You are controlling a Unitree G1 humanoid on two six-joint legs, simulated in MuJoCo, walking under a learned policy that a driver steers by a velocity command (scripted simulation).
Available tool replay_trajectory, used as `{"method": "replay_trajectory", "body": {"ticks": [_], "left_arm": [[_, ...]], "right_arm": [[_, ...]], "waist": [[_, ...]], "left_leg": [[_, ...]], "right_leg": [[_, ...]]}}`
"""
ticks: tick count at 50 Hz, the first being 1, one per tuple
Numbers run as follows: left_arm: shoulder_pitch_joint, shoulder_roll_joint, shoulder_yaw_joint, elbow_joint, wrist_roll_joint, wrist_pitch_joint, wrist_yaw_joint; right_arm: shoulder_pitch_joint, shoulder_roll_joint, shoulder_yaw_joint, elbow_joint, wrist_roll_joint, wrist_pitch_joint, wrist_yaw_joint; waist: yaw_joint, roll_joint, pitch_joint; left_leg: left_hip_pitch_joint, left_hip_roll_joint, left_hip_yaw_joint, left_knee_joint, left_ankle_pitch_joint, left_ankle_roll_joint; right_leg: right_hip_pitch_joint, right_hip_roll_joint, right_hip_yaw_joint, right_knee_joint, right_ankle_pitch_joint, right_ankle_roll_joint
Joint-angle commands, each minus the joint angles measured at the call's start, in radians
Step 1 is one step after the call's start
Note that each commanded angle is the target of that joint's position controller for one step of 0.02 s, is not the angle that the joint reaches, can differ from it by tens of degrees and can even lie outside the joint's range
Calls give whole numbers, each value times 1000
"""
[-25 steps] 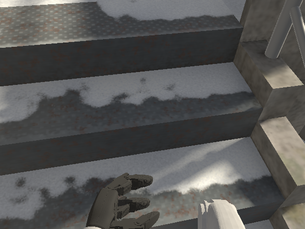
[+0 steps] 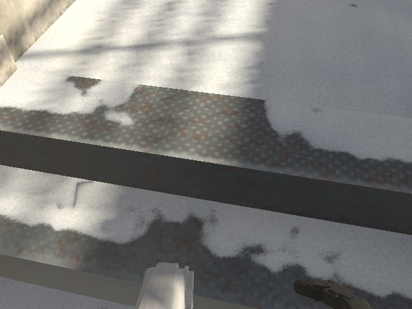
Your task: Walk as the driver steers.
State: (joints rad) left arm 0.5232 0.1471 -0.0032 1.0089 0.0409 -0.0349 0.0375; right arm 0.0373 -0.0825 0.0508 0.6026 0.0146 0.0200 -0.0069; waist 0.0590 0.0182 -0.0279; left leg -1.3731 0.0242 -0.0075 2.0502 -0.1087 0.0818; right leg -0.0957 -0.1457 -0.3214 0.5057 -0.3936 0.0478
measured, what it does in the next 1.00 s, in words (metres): climbs, turning left: left foot 0.17 m higher, then right foot 0.17 m higher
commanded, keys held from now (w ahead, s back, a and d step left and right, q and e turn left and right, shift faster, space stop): w+q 0.70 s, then w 0.24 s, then w+e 0.06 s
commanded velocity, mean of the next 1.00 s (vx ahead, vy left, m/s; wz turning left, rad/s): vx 0.50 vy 0.00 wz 0.51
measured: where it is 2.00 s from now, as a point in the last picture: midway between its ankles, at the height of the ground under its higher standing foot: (146, 120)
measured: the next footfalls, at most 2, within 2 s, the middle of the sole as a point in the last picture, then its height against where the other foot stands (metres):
left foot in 0.14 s outside the picture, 0.17 m higher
right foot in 0.68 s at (225, 236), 0.17 m higher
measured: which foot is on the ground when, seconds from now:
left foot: up 0.00-0.12, down 0.14-0.68, up 0.70-1.00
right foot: down 0.00-0.16, up 0.18-0.66, down 0.68-1.00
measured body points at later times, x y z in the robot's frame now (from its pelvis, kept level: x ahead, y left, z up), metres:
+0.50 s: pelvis +0.29 +0.06 +0.16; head +0.27 +0.10 +0.61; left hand +0.50 +0.25 +0.12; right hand +0.31 -0.16 +0.03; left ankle +0.24 +0.09 -0.57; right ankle +0.41 -0.06 -0.22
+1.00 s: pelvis +0.54 +0.13 +0.33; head +0.56 +0.14 +0.78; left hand +0.36 +0.29 +0.18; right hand +0.84 +0.12 +0.27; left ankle +0.56 +0.33 -0.26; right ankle +0.57 +0.01 -0.40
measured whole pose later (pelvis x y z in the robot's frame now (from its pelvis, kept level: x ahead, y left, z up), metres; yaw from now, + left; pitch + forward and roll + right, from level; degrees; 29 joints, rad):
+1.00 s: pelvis +0.54 +0.13 +0.33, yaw +32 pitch +3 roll -1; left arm 0.49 0.16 0.01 0.98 0.04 -0.06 0.03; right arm 0.03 -0.15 0.04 0.57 0.00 -0.04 0.04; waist 0.06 0.01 -0.03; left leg -0.99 0.07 -0.06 1.41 -0.03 0.05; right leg -0.25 -0.06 -0.16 0.55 -0.36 0.00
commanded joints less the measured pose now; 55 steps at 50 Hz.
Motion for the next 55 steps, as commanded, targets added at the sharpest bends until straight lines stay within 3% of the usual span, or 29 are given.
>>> {"method": "replay_trajectory", "body": {"ticks": [1, 2, 3, 4, 6, 8, 9, 10, 11, 13, 15, 18, 22, 23, 27, 30, 32, 34, 35, 36, 37, 39, 41, 43, 45, 48, 50, 53, 55], "left_arm": [[8, 174, 26, -80, 13, -1, 34], [18, 218, 43, -67, -10, -1, 45], [-21, 207, 34, -65, -22, -6, 43], [-44, 230, 30, -56, -43, -15, 33], [-53, 386, 68, -71, -70, -16, 29], [-98, 369, 76, -125, -71, -9, 31], [-95, 195, 36, -218, -38, -44, -6], [-190, 188, 58, -227, -37, -90, -43], [-237, 142, 66, -264, -66, -103, -57], [-408, 12, 13, -396, -15, -111, -60], [-323, -52, -23, -411, -12, -96, -73], [-285, -27, -42, -410, -14, -78, -65], [-449, -87, -87, -489, -18, -67, -40], [-563, -123, -107, -539, 9, -71, -39], [-895, -127, -137, -664, 9, -105, -15], [-737, -94, -106, -613, -17, -102, -13], [-522, 59, -24, -557, -31, -109, -20], [-287, 192, 35, -481, -48, -100, -15], [-112, 279, 61, -408, -10, -93, -24], [-138, 280, 67, -385, 21, -67, -5], [-240, 158, 49, -396, -5, -46, 26], [-297, 9, 17, -278, -24, -32, 20], [-291, -51, 7, -200, 10, -28, 2], [-218, -54, 0, -121, 9, -32, -14], [-148, -2, 9, -85, -8, -37, -24], [-247, 139, 29, -159, 2, -61, -3], [-170, 189, 41, -162, -24, -80, 7], [-91, 259, 67, -169, -19, -63, 14], [-40, 254, 69, -177, -43, -22, 11]], "right_arm": [[-236, -41, 20, -149, 2, -20, 39], [-287, 0, 37, -179, 17, -27, 56], [-269, -34, 28, -162, 17, -27, 71], [-190, -41, 9, -131, 13, -27, 69], [-24, -154, -54, -118, -1, -48, 64], [195, -276, -119, -40, -9, -35, 62], [269, -392, -153, -9, -1, -12, 43], [265, -370, -149, -2, -32, -15, 6], [332, -309, -128, 67, -37, -42, 7], [319, -133, -83, 170, -19, -70, 45], [265, -64, -65, 214, -27, -85, 58], [238, -108, -69, 188, -38, -77, 55], [357, -159, -64, 239, -49, -51, 56], [393, -163, -65, 266, -47, -37, 56], [514, -155, -74, 277, -15, -24, -15], [457, -178, -89, 273, 6, -15, -45], [375, -245, -102, 226, -4, -21, -48], [251, -286, -117, 185, -21, -58, -28], [182, -255, -108, 139, -66, -81, -8], [294, -89, -88, 119, -39, -95, 29], [271, -163, -110, 102, -53, -106, 64], [148, -109, -75, 13, -25, -74, 66], [256, -100, -58, 44, 18, -50, 59], [195, -31, -25, 9, 42, -46, 48], [110, 3, -1, -35, 24, -51, 47], [61, -79, 0, -73, -30, -58, 50], [-74, -114, -4, -94, -17, -67, 48], [-120, -147, -23, -80, 23, -71, 51], [-4, -172, -53, -63, -5, -84, 54]], "waist": [[-6, -68, 143], [-11, -129, 141], [-31, -103, 116], [-78, -116, 14], [-200, -251, -108], [-275, -296, -256], [-196, 137, -335], [-181, 138, -446], [-145, 85, -340], [-77, -7, -58], [17, -43, 1], [64, -49, 24], [11, 41, 51], [-13, 55, 52], [-137, 119, 45], [-40, 158, -89], [84, 241, -237], [194, 225, -328], [233, -74, -409], [92, -589, -448], [71, -392, -313], [-23, -68, 53], [-108, 3, 121], [-102, -34, 179], [-84, -30, 181], [-128, -25, 38], [-40, -69, -46], [19, -144, 13], [-16, -186, -45]], "left_leg": [[21, 106, 135, -283, -2, -29], [152, 154, 124, -399, -66, 4], [359, 118, 203, -572, -96, 38], [606, 45, 263, -580, -129, 90], [776, -90, 321, -761, -333, 137], [1116, -134, 50, -1163, -309, 179], [1409, 121, -650, -1474, -560, 343], [1431, 225, -1087, -1804, -779, 321], [1371, 225, -1011, -1836, -719, 201], [1097, 149, -738, -1693, -549, 128], [968, 48, -459, -1617, -350, 57], [933, 5, -268, -1593, -98, 56], [957, 45, -362, -1648, -159, 22], [933, 15, -359, -1669, -214, 5], [967, 91, -511, -1923, -132, 156], [1241, 113, -322, -1857, 539, 149], [1268, 106, -284, -1698, 1337, 127], [1286, 96, -294, -1377, 1501, 136], [1088, 17, -281, -1074, 1211, 156], [712, -237, -302, -553, -18, 53], [579, -192, -320, -210, -85, 20], [468, -90, -177, -56, -99, 7], [511, -53, -167, -85, -95, 9], [370, -49, -163, -77, -100, 12], [254, -30, -129, -190, -52, -7], [522, 49, -21, -645, 112, -44], [803, 67, 105, -985, 126, -52], [777, 32, 87, -1306, -34, -84], [899, -36, 91, -1460, -42, -63]], "right_leg": [[-95, -192, 134, -452, 44, -164], [-115, -221, 142, -580, 141, -183], [-121, -188, 61, -585, 345, -188], [-88, -175, 4, -480, 926, -208], [136, -206, 26, -171, 1875, -213], [95, -161, 88, 263, 1639, -164], [-405, 72, 159, 716, 629, -67], [-542, 195, 460, 1147, 217, -60], [-664, 162, 542, 1324, 228, -97], [-866, 130, 474, 1573, 272, -167], [-910, 105, 459, 1653, 296, -214], [-1032, 73, 387, 1567, 311, -169], [-1323, 83, 309, 1847, 265, -118], [-1339, 71, 282, 1722, 312, -107], [-1232, 77, 170, 1288, 224, -32], [-965, 99, 135, 1034, 78, -81], [-496, 196, 117, 805, -94, -117], [-192, 157, 350, 487, -141, -159], [92, 26, 618, 312, -9, -236], [263, -245, 1306, -143, 137, -418], [99, -283, 1407, -188, -44, -419], [-300, -196, 924, -74, -171, -315], [-460, -128, 642, -54, -131, -219], [-444, -105, 505, -114, -41, -204], [-367, -88, 421, -150, -14, -212], [-430, -34, 297, -231, 135, -204], [-382, -38, 305, -329, 221, -215], [-22, -116, 401, -316, 378, -238], [141, -141, 447, -199, 737, -216]]}}
Velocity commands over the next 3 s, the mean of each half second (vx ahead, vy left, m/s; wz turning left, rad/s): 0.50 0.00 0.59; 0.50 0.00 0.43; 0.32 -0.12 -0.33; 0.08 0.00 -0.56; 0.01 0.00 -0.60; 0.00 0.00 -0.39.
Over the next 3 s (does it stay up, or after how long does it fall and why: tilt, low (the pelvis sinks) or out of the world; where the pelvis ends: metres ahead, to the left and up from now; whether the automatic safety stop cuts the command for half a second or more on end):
stays up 0.91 0.22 0.51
